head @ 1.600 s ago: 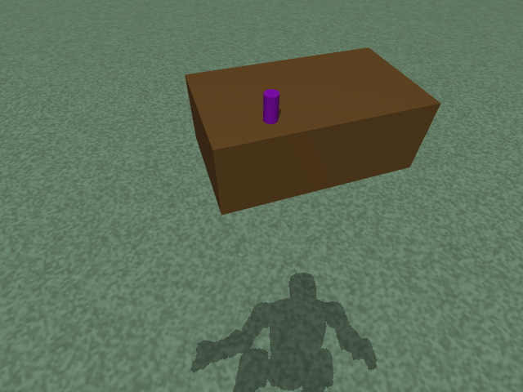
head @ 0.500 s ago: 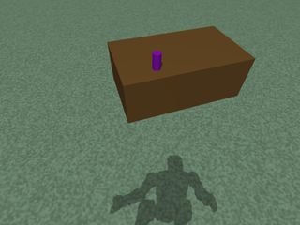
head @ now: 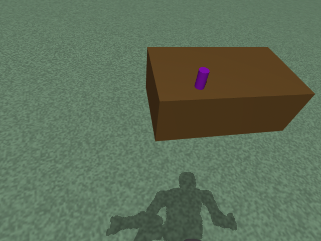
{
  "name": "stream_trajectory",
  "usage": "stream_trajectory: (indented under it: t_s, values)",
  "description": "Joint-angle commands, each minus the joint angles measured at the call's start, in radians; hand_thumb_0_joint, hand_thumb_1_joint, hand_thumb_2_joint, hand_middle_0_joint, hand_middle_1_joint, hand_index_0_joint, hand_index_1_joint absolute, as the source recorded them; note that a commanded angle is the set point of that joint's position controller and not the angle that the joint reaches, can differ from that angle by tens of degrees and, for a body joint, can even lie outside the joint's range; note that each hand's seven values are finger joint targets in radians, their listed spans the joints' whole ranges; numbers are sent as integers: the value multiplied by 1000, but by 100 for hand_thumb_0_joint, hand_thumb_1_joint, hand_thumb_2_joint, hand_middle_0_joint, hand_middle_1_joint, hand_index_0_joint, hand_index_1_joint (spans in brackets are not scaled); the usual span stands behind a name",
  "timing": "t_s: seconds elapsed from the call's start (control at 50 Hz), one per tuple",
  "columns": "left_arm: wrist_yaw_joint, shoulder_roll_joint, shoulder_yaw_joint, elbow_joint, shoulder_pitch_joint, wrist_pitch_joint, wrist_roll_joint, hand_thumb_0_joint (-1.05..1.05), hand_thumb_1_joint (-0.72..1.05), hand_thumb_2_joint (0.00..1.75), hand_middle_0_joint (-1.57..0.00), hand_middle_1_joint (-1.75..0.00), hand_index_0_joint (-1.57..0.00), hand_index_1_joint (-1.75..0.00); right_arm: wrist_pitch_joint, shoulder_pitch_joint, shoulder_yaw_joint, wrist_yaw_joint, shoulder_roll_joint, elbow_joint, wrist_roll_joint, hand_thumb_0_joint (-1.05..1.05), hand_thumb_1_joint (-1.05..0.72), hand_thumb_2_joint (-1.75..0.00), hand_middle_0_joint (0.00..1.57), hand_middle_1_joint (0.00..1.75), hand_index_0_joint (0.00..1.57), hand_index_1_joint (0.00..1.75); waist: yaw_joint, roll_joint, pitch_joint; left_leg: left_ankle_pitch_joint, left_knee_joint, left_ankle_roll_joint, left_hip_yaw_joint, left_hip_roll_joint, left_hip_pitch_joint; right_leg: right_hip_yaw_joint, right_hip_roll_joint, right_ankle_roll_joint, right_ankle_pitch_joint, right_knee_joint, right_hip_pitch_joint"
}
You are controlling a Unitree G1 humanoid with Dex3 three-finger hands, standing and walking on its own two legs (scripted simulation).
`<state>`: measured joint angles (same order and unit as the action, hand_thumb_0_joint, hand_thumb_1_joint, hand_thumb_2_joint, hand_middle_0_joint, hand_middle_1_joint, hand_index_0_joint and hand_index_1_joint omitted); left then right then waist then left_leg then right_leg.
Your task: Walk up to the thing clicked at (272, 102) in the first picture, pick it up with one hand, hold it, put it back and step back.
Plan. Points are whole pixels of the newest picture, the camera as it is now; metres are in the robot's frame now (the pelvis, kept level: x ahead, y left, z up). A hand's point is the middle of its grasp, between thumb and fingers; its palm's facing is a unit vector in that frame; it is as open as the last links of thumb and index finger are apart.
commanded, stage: walk up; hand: right
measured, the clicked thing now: (201, 78) +1.11 -0.31 -0.28
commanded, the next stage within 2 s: none
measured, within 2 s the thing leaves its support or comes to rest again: neither
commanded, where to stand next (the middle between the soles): +0.64 -0.15 m, yaw +7 degrees
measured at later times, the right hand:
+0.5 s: hand (263, 192) +0.30 -0.35 -0.14, palm faces -0.12 +0.92 -0.38, open 7.4 cm
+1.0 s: hand (265, 150) +0.46 -0.41 -0.12, palm faces -0.09 +0.89 -0.44, open 7.4 cm
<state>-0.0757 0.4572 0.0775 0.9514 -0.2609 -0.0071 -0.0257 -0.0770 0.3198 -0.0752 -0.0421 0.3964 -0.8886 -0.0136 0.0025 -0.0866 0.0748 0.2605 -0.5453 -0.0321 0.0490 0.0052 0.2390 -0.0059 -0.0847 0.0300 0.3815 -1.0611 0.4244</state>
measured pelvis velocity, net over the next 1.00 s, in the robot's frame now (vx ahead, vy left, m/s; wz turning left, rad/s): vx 0.39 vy -0.12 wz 0.07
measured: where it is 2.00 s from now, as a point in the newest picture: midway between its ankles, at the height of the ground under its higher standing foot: (176, 185)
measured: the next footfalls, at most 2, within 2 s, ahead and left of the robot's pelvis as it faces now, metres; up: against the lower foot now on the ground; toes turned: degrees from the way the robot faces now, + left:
right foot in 0.26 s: +0.28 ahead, -0.18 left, +0.00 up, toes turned -2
left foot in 0.66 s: +0.42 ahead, +0.04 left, +0.00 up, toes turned +10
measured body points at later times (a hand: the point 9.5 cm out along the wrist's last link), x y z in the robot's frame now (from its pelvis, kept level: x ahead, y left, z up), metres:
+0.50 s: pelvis +0.21 -0.08 +0.00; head +0.24 -0.09 +0.45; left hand +0.27 +0.24 -0.10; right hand +0.31 -0.40 -0.11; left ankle +0.25 +0.06 -0.68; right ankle +0.24 -0.18 -0.73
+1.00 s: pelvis +0.39 -0.12 -0.01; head +0.41 -0.11 +0.44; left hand +0.44 +0.21 -0.12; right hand +0.46 -0.45 -0.10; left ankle +0.38 +0.03 -0.73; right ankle +0.50 -0.28 -0.71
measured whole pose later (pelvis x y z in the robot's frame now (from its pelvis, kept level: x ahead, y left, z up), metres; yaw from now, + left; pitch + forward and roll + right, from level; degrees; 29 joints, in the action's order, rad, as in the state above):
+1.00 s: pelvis +0.39 -0.12 -0.01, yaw +4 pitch -3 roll +1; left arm -0.10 0.44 0.08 0.84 -0.30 -0.01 -0.02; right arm -0.09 0.37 -0.05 -0.03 0.44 -0.80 -0.01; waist 0.02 -0.05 0.07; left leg 0.33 -0.59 0.01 0.07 -0.08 0.22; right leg 0.00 -0.12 0.02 0.27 -0.73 0.46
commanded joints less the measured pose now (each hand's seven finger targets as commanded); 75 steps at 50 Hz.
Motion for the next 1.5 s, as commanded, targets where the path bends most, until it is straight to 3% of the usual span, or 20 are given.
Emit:
stream_trajectory:
  t_s: [0.0,0.18,0.24,0.28,0.4,0.54,0.6,0.62,0.66,0.78,0.92,1.0,1.02,1.04,1.06,1.16,1.34,1.38,1.42,1.48]
  values:
    - [-13,169,47,-100,6,-19,-2,0,90,90,-20,-30,-20,-30,-41,22,-71,24,291,86,3,0,-90,-90,20,30,20,30,1,213,28,121,342,-185,-279,-255,-15,32,-61,-32,-90,155,114]
    - [-31,137,57,-163,136,-41,4,0,90,90,-20,-30,-20,-30,-40,39,-65,33,306,117,3,0,-90,-90,20,30,20,30,12,203,11,-81,226,-139,-182,-239,9,-42,3,-5,-204,445,-74]
    - [-11,181,89,-114,-80,-56,-1,0,90,90,-20,-30,-20,-30,-33,44,-40,44,245,131,1,0,-90,-90,20,30,20,30,-114,49,-115,-345,-207,-78,-87,-150,76,-46,52,36,-134,548,-422]
    - [10,323,117,-113,-193,-66,9,0,90,90,-20,-30,-20,-30,-31,84,-19,50,196,158,22,0,-90,-90,20,30,20,30,-130,-258,-167,236,-656,-12,-21,57,451,618,-333,176,124,844,-600]
    - [21,189,64,-191,-7,-67,11,0,90,90,-20,-30,-20,-30,-16,86,-30,24,212,74,7,0,-90,-90,20,30,20,30,-28,-89,-3,107,-457,8,-70,-85,286,137,-154,203,-177,779,-221]
    - [9,201,58,-241,-51,-61,2,0,90,90,-20,-30,-20,-30,-29,-11,-35,12,178,120,1,0,-90,-90,20,30,20,30,-56,-56,-46,-42,-133,20,30,-60,154,77,-170,199,-200,722,-205]
    - [7,174,37,-266,-16,-49,4,0,90,90,-20,-30,-20,-30,-46,100,-55,26,207,87,2,0,-90,-90,20,30,20,30,34,63,-88,-126,-11,-6,46,-14,-168,11,-124,148,-218,516,-41]
    - [9,130,23,-266,-44,-48,8,0,90,90,-20,-30,-20,-30,-52,179,-71,37,258,71,-4,0,-90,-90,20,30,20,30,78,193,-130,-12,59,-50,-56,-62,-307,-51,-51,107,-252,284,39]
    - [22,170,44,-258,-97,-32,13,0,90,90,-20,-30,-20,-30,-54,225,-108,56,403,119,4,0,-90,-90,20,30,20,30,91,247,-176,293,280,-238,-787,-478,-352,44,87,30,191,-120,285]
    - [8,168,52,-174,-161,-17,10,0,90,90,-20,-30,-20,-30,-55,40,-58,51,291,148,11,0,-90,-90,20,30,20,30,-16,227,-17,-62,235,-182,-235,-295,-7,70,-31,-15,-18,-1,121]
    - [-21,149,58,-193,-27,-23,6,0,90,90,-20,-30,-20,-30,-51,23,-69,36,340,157,2,0,-90,-90,20,30,20,30,13,264,-7,184,238,-166,-145,-252,105,-25,-20,-15,-132,344,-25]
    - [-9,184,87,-126,-185,-43,-2,0,90,90,-20,-30,-20,-30,-22,-29,-50,34,282,162,-6,0,-90,-90,20,30,20,30,-91,108,-68,298,-41,-111,-69,-178,257,-79,50,-2,-77,459,-343]
    - [2,230,106,-110,-250,-56,-9,0,90,90,-20,-30,-20,-30,-16,17,-26,33,208,158,-9,0,-90,-90,20,30,20,30,-125,-110,-78,289,-326,-78,4,-103,360,56,-15,21,96,591,-446]
    - [17,312,114,-140,-262,-72,-11,0,90,90,-20,-30,-20,-30,-18,19,4,35,134,185,5,0,-90,-90,20,30,20,30,-126,-310,-58,303,-596,-15,26,27,546,531,-264,106,297,822,-441]
    - [20,338,105,-163,-205,-72,-1,0,90,90,-20,-30,-20,-30,-14,-36,-25,50,235,173,-1,0,-90,-90,20,30,20,30,-124,-189,-12,288,-655,-7,-99,-17,546,674,-359,208,261,855,-348]
    - [35,234,70,-181,-78,-70,18,0,90,90,-20,-30,-20,-30,-19,75,-27,28,235,68,14,0,-90,-90,20,30,20,30,-29,-134,-12,122,-448,8,-76,-86,355,219,-201,204,-118,752,-228]
    - [60,201,19,-203,-37,-63,27,0,90,90,-20,-30,-20,-30,-7,7,-15,23,154,86,4,0,-90,-90,20,30,20,30,-1,-19,-70,-145,-40,-8,23,-18,22,25,-176,149,-538,525,-141]
    - [65,135,-14,-209,-49,-56,33,0,90,90,-20,-30,-20,-30,-12,74,-37,38,222,64,-4,0,-90,-90,20,30,20,30,42,138,-133,-223,51,-59,-78,-71,-180,-43,-92,68,-423,323,-31]
    - [75,126,-9,-187,-132,-30,45,0,90,90,-20,-30,-20,-30,-11,49,-57,49,331,106,8,0,-90,-90,20,30,20,30,21,256,-183,-208,189,-269,-571,-412,-199,-38,67,-7,202,39,85]
    - [84,169,5,-137,-89,-17,28,0,90,90,-20,-30,-20,-30,7,-55,-40,56,280,105,9,0,-90,-90,20,30,20,30,-8,179,-91,-86,176,-237,-404,-328,-13,41,1,1,217,53,48]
